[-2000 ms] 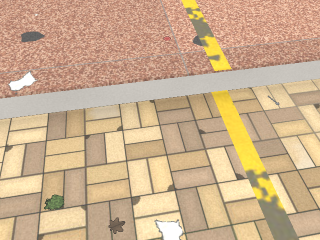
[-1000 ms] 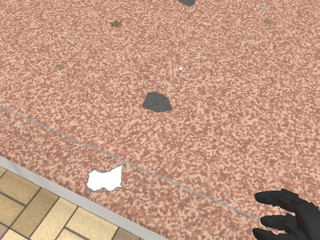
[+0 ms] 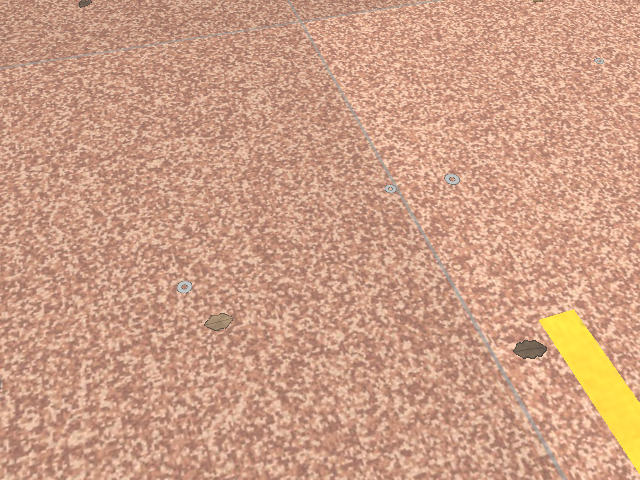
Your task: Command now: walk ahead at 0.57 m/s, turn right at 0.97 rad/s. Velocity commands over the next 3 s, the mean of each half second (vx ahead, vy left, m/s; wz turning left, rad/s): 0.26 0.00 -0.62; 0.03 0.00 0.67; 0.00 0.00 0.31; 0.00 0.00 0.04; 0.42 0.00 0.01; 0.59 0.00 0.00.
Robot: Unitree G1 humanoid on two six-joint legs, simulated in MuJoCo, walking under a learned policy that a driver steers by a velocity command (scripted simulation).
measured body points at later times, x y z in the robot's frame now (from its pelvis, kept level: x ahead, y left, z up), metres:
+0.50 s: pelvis +0.29 +0.06 +0.00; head +0.33 +0.05 +0.45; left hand +0.51 +0.25 -0.10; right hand +0.41 -0.24 -0.09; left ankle +0.41 +0.20 -0.68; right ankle +0.33 -0.04 -0.73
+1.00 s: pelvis +0.37 +0.12 +0.01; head +0.41 +0.15 +0.46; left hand +0.54 +0.41 -0.09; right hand +0.55 -0.16 -0.06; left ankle +0.40 +0.19 -0.73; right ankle +0.42 -0.05 -0.68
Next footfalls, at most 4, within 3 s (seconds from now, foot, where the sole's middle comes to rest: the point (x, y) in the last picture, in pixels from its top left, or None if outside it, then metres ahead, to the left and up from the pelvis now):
0.22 right None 0.37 -0.05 -0.77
0.62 left None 0.44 0.19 -0.77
1.20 right None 0.47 -0.01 -0.77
1.52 left None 0.37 0.23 -0.77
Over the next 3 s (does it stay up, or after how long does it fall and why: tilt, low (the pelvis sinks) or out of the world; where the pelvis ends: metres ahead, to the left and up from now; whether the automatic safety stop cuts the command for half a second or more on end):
stays up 0.80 0.19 0.01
